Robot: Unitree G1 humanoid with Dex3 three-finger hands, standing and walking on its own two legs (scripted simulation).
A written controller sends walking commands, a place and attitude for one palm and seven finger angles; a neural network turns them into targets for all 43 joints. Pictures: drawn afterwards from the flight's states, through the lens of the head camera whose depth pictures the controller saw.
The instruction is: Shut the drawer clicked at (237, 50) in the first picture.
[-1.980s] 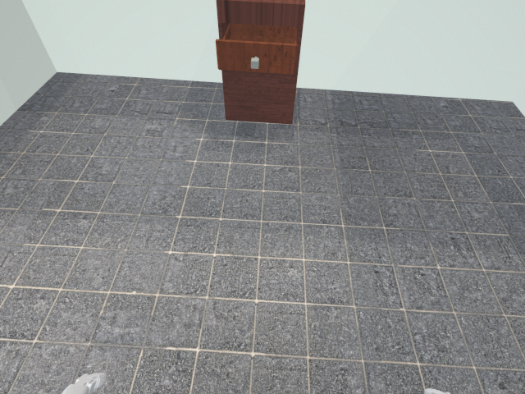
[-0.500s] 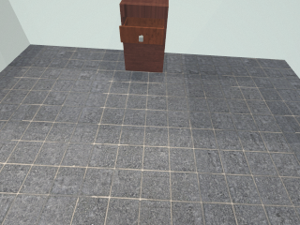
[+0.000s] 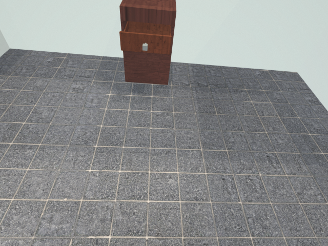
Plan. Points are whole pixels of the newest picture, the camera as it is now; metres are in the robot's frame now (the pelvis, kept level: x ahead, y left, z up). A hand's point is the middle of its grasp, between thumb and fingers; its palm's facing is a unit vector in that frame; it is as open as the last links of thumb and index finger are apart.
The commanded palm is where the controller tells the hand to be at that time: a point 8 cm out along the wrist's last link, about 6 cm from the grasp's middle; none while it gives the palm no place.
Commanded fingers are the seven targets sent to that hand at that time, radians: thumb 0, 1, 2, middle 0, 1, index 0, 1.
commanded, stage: walk to a spot facing it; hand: left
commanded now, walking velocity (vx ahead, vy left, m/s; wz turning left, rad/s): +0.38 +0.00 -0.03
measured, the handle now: (145, 45) +1.48 +0.18 -0.24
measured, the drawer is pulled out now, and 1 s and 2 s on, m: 0.21 0.21 0.21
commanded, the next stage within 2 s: take the last steps up to it in 1.68 s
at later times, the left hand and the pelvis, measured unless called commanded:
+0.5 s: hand (115, 200) +0.29 +0.16 -0.17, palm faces +0.04 -0.98 -0.20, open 7.2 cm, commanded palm none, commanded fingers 0.00 0.90 0.90 -0.20 -0.30 -0.20 -0.30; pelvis +0.21 -0.03 +0.00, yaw +1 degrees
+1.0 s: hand (103, 162) +0.42 +0.23 -0.17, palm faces +0.05 -0.99 -0.14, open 7.4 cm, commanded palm none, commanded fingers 0.00 0.90 0.90 -0.20 -0.30 -0.20 -0.30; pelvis +0.42 +0.05 +0.01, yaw -1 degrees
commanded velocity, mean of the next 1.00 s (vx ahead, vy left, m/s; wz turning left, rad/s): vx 0.38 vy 0.00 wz -0.05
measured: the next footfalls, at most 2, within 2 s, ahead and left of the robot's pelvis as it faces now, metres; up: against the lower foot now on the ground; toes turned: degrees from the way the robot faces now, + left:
right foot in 0.30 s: +0.29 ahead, -0.12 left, +0.00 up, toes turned -8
left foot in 0.76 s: +0.45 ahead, +0.14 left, +0.00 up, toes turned +11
